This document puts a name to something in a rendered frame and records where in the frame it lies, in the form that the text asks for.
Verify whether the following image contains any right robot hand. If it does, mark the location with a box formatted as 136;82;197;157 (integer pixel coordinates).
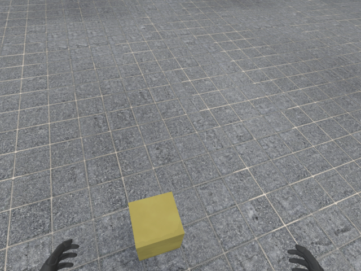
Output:
287;244;324;271

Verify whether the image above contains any left robot hand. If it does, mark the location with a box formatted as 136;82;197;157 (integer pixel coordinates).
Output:
40;239;79;271

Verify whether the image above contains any carton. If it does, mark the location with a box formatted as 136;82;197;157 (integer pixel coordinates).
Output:
128;191;185;261

